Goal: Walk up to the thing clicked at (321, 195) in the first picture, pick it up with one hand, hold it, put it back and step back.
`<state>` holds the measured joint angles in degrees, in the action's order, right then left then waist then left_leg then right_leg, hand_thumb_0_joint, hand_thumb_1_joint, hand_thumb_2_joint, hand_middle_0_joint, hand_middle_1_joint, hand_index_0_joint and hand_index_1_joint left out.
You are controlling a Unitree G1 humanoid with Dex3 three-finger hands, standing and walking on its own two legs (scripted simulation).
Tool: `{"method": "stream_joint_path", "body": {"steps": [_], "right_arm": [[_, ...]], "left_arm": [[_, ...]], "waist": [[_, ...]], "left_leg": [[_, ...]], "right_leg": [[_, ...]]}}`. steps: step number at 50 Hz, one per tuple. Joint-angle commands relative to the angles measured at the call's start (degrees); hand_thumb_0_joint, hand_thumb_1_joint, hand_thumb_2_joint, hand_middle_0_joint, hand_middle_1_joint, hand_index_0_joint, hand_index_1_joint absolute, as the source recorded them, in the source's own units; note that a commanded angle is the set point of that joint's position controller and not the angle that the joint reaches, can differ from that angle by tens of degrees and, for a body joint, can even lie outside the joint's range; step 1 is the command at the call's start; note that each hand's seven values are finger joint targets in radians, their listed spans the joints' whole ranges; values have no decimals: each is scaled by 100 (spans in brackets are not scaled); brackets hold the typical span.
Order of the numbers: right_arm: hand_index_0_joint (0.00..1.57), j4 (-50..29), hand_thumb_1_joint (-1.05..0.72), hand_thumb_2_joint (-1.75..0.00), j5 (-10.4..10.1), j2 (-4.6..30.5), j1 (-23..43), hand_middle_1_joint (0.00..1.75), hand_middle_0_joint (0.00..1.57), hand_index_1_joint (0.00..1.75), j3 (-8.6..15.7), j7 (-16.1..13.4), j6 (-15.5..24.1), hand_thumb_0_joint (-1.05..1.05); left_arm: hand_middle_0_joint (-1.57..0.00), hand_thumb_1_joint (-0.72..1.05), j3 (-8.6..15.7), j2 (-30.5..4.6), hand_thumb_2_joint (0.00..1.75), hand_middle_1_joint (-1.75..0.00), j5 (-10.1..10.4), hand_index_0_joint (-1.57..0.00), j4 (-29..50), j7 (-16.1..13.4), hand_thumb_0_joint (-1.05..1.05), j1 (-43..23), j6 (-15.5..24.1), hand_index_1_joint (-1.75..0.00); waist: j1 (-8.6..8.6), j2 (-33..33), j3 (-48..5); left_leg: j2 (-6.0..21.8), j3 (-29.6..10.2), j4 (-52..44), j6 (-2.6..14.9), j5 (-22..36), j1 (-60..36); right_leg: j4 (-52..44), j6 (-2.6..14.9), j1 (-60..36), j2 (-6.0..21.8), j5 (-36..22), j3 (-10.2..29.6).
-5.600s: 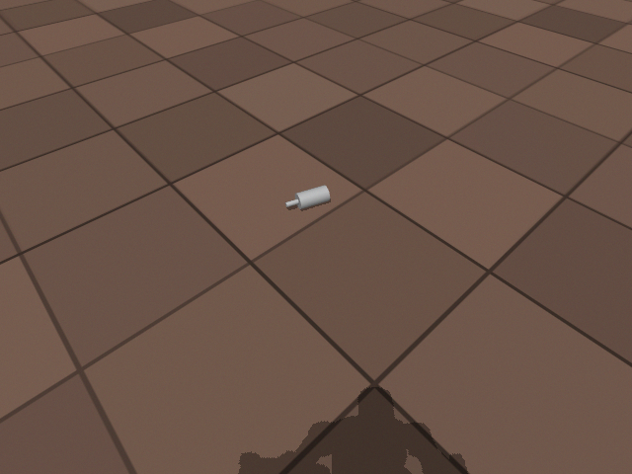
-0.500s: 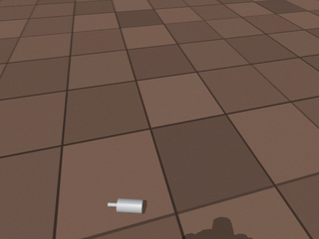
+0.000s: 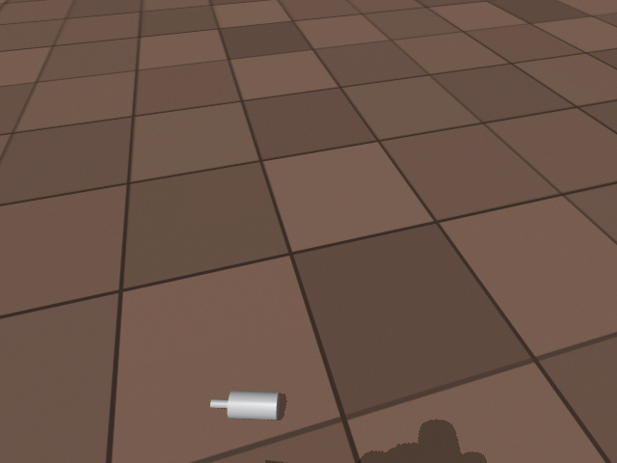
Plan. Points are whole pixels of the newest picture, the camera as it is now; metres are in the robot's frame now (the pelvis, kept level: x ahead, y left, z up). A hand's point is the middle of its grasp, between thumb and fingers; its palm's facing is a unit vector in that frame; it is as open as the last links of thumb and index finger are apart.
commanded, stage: walk up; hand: left
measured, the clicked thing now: (244, 404) +0.47 +0.23 -0.74
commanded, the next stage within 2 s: stand in 0.14 s
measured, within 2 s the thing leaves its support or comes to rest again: neither
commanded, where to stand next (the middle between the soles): +0.06 +0.02 m, yaw -2 degrees
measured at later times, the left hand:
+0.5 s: hand out of the picture +0.07 +0.25 -0.16, palm faces -0.03 -0.94 -0.34, open 7.4 cm
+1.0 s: hand out of the picture +0.06 +0.25 -0.16, palm faces -0.03 -0.94 -0.35, open 7.4 cm
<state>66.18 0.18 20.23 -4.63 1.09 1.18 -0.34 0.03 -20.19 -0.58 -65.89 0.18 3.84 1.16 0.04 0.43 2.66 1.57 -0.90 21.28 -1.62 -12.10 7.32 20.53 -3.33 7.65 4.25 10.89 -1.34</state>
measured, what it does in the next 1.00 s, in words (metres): stands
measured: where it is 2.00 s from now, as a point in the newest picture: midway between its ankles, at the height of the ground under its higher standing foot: outside the picture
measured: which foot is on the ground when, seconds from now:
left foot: down 0.00-1.00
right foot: down 0.00-1.00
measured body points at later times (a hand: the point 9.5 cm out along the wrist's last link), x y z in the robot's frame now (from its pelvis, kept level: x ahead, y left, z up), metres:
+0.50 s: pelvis -0.01 +0.00 +0.00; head +0.00 +0.00 +0.45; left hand +0.07 +0.30 -0.13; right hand +0.08 -0.31 -0.13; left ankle -0.01 +0.14 -0.75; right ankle +0.00 -0.16 -0.75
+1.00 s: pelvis -0.01 -0.01 +0.00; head +0.00 -0.01 +0.45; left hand +0.06 +0.30 -0.13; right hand +0.06 -0.31 -0.13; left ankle -0.01 +0.14 -0.75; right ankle +0.00 -0.16 -0.75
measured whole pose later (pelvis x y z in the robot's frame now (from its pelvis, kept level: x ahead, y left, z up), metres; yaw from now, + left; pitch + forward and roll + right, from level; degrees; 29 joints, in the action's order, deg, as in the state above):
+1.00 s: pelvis -0.01 -0.01 +0.00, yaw +0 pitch -2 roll +0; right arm 65.0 0.5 20.2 -6.0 0.5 1.1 -0.2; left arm -0.2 -20.6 -0.7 -65.1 0.5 6.7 0.6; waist -0.2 0.1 3.2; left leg 2.6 -1.0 20.5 -2.4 -10.9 7.5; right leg 19.5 -2.6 7.7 3.2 9.5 -1.5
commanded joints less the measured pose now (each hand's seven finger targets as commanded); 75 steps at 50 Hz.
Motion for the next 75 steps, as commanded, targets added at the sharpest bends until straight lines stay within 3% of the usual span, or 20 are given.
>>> {"method": "stream_joint_path", "body": {"steps": [1,6,8,13,26,32,39,52,58,62,66,75], "right_arm": [[20,-366,-90,-90,-6,1253,298,30,20,30,218,-102,130,0],[20,-366,-90,-90,5,1256,276,30,20,30,215,-107,126,0],[20,-456,-90,-90,22,1219,312,30,20,30,207,-125,157,0],[20,-448,-90,-90,22,1249,276,30,20,30,193,-132,157,0],[20,-471,-90,-90,27,1246,268,30,20,30,164,-119,153,0],[20,-494,-90,-90,36,1271,233,30,20,30,183,-114,171,0],[20,-446,-90,-90,32,1235,158,30,20,30,155,-99,139,0],[20,-447,-90,-90,29,1252,82,30,20,30,142,-115,155,0],[20,-442,-90,-90,25,1229,45,30,20,30,125,-116,148,0],[20,-469,-90,-90,33,1254,84,30,20,30,133,-126,157,0],[20,-475,-90,-90,33,1291,102,30,20,30,142,-118,163,0],[20,-484,-90,-90,29,1270,79,30,20,30,150,-113,159,0]], "left_arm": [[-20,90,278,-1263,90,-30,-5,-20,305,-79,0,-285,96,-30],[-20,90,276,-1240,90,-30,-12,-20,333,-76,0,-267,93,-30],[-20,90,287,-1270,90,-30,12,-20,321,-89,0,-136,86,-30],[-20,90,278,-1229,90,-30,17,-20,362,-74,0,-190,60,-30],[-20,90,269,-1257,90,-30,-6,-20,338,-26,0,-74,18,-30],[-20,90,257,-1274,90,-30,-1,-20,374,-21,0,-24,46,-30],[-20,90,245,-1292,90,-30,-5,-20,356,-21,0,23,33,-30],[-20,90,231,-1281,90,-30,-2,-20,423,-39,0,68,54,-30],[-20,90,238,-1318,90,-30,2,-20,412,-41,0,63,36,-30],[-20,90,245,-1294,90,-30,-5,-20,440,-33,0,66,29,-30],[-20,90,235,-1276,90,-30,-4,-20,432,-22,0,87,19,-30],[-20,90,234,-1287,90,-30,-3,-20,457,-26,0,88,46,-30]], "waist": [[4,-90,-516],[-1,-10,-523],[-20,-173,-489],[12,26,-450],[-5,101,-313],[-2,-8,-449],[-2,-37,-232],[-11,-1,-484],[0,-32,-315],[-22,44,-354],[-43,52,-222],[-14,-17,-354]], "left_leg": [[475,-254,-325,262,1120,38],[468,-253,-370,272,973,57],[610,-349,-328,203,1690,-114],[565,-319,-409,172,1170,35],[543,-341,-557,171,475,129],[587,-337,-456,189,802,-54],[527,-365,-551,182,244,202],[598,-332,-413,186,993,32],[580,-321,-487,182,704,103],[580,-300,-477,183,807,69],[607,-359,-575,182,498,127],[577,-340,-478,188,670,64]], "right_leg": [[-239,304,-268,355,-910,190],[-239,307,-319,370,-894,196],[-204,294,-244,378,-1312,228],[-320,285,-332,367,-949,279],[-427,322,-174,342,-462,324],[-396,350,-129,373,-616,343],[-479,335,-60,345,-188,347],[-354,331,-256,397,-912,332],[-398,341,-192,375,-609,330],[-364,351,-177,373,-709,329],[-398,358,-77,345,-287,320],[-407,352,-147,372,-540,352]]}}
